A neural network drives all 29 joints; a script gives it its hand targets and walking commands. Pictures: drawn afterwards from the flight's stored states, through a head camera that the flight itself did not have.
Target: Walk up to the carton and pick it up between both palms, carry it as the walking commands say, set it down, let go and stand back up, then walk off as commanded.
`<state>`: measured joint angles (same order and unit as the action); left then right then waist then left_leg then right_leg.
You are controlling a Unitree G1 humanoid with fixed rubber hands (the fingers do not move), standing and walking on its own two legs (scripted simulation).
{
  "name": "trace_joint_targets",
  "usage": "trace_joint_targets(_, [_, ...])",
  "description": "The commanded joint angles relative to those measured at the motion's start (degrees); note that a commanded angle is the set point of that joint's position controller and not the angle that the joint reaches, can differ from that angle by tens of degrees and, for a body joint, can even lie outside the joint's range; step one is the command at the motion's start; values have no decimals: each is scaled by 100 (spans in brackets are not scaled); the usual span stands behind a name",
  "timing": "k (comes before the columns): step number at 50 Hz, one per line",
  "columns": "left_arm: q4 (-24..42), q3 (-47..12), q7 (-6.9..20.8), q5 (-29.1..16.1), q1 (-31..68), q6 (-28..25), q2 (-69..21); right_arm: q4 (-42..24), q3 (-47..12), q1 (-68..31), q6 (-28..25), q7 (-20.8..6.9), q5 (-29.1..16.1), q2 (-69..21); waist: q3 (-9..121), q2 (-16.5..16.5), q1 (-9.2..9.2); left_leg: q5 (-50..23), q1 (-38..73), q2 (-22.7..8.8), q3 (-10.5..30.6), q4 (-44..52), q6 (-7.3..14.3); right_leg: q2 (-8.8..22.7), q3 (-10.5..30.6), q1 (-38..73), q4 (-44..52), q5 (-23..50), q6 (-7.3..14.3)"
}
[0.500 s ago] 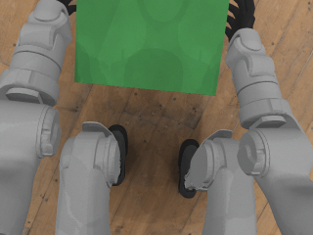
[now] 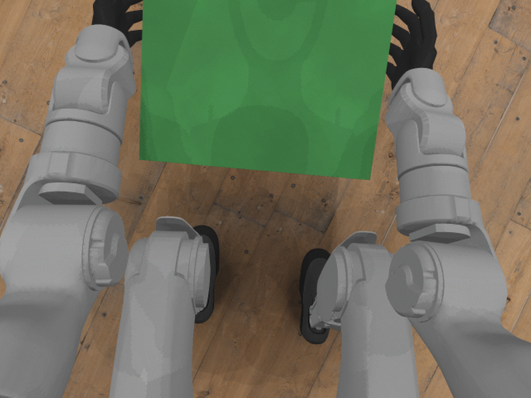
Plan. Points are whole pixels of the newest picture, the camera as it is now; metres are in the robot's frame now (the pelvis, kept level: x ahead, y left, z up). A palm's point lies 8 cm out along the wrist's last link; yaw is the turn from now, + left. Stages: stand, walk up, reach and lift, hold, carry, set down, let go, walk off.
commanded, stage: reach and lift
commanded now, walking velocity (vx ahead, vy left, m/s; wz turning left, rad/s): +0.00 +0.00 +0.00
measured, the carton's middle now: (262, 85) +0.52 +0.05 -0.19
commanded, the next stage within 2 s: none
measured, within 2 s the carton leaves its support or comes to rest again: neither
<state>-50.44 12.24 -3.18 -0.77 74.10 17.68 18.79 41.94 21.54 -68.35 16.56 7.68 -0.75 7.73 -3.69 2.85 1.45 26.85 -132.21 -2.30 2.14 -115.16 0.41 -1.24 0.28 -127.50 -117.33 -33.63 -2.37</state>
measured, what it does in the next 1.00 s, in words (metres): rises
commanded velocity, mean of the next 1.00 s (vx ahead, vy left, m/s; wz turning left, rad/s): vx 0.00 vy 0.00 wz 0.00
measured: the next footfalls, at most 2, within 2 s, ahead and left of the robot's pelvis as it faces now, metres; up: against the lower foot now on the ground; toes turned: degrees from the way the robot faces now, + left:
none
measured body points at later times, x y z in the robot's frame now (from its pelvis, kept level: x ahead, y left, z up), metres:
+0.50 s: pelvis -0.01 +0.00 +0.05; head +0.30 +0.04 +0.38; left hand +0.52 +0.23 -0.04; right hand +0.53 -0.13 -0.03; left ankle +0.12 +0.13 -0.37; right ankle +0.10 -0.13 -0.37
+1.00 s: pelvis +0.00 +0.00 +0.10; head +0.26 +0.04 +0.47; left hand +0.50 +0.22 +0.03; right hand +0.51 -0.13 +0.04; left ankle +0.12 +0.13 -0.37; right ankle +0.10 -0.13 -0.37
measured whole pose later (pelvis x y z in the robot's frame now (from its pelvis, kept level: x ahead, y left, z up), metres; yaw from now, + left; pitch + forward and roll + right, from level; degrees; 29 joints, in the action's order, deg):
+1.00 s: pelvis +0.00 +0.00 +0.10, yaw +1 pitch +46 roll -3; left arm -42.0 21.9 -2.5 10.0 60.5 24.3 8.3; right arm 35.8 28.0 -56.1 22.1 4.9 8.5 0.5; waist 12.9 2.0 -0.4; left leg 23.0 -117.2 -1.3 1.2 -94.1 0.4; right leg -0.7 1.0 -113.3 -96.2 -29.2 -2.3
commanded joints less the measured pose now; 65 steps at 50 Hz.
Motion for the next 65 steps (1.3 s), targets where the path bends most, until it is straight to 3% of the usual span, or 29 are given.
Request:
trace_joint_targets(1, [1301,-2106,1835,-739,3382,-119,-5674,-1051,-2790,-4173,-68,-1721,-718,-5168,7748,-520,156,-2157,5191,732,-599,836,-70,-754,-662,2747,1152,1771,107])
trace_joint_targets(11, [1151,-1875,1920,-401,3023,86,-5988,-902,-2592,-3763,141,-1894,-437,-5349,7454,-600,33,-1824,5123,819,-560,1403,-75,-743,-633,2517,1705,1511,135])
trace_joint_targets(23, [1267,-1767,2002,-301,2979,254,-6161,-858,-2593,-3543,377,-2093,-337,-5620,7697,-495,51,-1528,5304,856,-594,1884,-62,-730,-574,2859,2218,1354,145])
trace_joint_targets(65, [1160,-1579,2148,150,1610,497,-7038,-668,-2417,-2227,529,-2526,38,-6183,7438,-535,-102,-1575,6921,962,-496,3540,-76,-761,-474,4034,3882,1455,136])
